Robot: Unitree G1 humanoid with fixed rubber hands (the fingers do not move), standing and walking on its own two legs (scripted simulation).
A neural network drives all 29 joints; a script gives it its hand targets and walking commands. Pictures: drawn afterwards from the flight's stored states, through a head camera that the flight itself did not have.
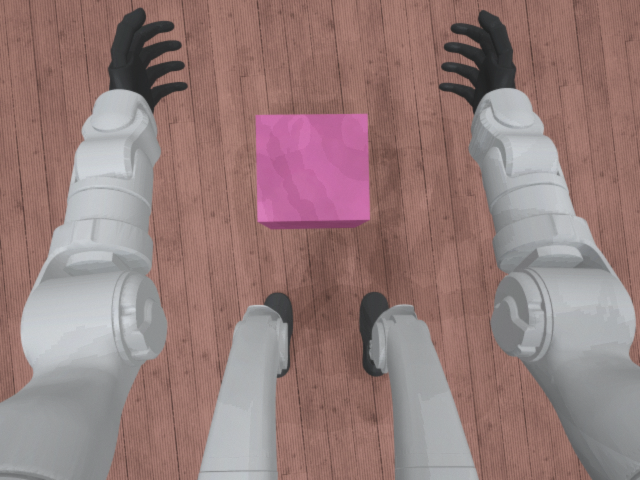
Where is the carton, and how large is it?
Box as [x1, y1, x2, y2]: [256, 114, 369, 228]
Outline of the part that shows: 256,115 257,220 270,228 354,227 369,219 367,114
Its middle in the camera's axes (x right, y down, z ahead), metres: -0.02 -0.14 +0.85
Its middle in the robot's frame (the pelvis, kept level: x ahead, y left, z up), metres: +0.50 +0.03 -0.51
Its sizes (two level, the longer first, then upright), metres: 0.210 0.200 0.250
